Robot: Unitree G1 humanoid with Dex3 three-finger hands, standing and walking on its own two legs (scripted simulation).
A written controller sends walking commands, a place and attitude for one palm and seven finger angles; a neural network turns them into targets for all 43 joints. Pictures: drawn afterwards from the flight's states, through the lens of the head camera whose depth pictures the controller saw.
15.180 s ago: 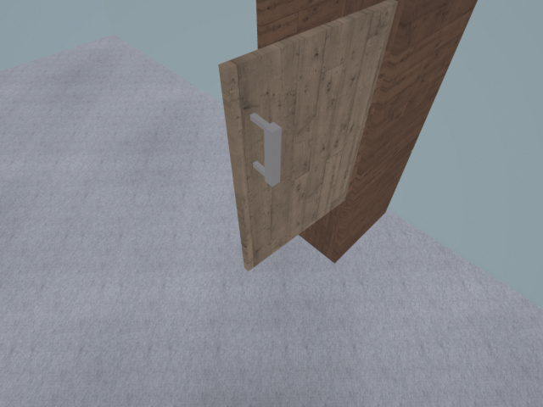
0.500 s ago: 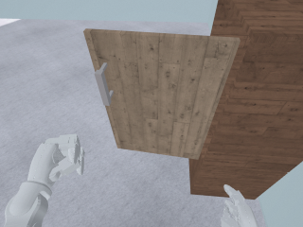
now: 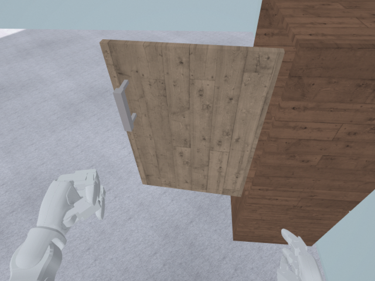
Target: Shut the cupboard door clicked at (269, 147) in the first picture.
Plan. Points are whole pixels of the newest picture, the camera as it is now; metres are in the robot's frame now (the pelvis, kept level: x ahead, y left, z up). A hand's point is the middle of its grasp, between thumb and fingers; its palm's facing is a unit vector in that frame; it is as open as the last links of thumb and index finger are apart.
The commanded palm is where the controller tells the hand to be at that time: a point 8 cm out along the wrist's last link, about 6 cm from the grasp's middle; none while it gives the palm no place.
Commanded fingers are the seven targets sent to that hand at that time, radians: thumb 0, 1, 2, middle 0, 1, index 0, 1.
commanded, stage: bring the fist close to the handle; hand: left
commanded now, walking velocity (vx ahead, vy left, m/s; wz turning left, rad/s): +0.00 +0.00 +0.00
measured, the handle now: (127, 106) +0.50 +0.21 +0.11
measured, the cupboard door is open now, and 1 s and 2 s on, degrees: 85 85 81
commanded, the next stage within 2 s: push the door shut along its arc in 1.38 s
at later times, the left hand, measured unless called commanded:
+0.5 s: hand (117, 161) +0.32 +0.18 +0.11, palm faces -0.03 -1.00 -0.06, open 3.1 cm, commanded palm +0.30 +0.23 +0.11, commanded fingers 0.00 0.90 0.90 -1.30 -1.50 -1.30 -1.50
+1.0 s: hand (126, 133) +0.40 +0.18 +0.12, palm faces -0.02 -1.00 -0.04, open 3.1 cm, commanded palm +0.37 +0.23 +0.11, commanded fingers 0.00 0.90 0.90 -1.30 -1.50 -1.30 -1.50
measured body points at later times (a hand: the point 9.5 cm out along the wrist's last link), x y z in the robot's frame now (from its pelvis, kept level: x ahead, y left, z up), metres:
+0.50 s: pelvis +0.01 +0.00 +0.00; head +0.02 -0.02 +0.45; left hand +0.32 +0.24 +0.11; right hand +0.16 -0.25 -0.08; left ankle -0.02 +0.10 -0.72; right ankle +0.02 -0.10 -0.72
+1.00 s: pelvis +0.01 +0.00 +0.00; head +0.03 -0.02 +0.45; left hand +0.39 +0.23 +0.12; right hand +0.13 -0.26 -0.10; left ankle -0.02 +0.10 -0.72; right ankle +0.02 -0.10 -0.72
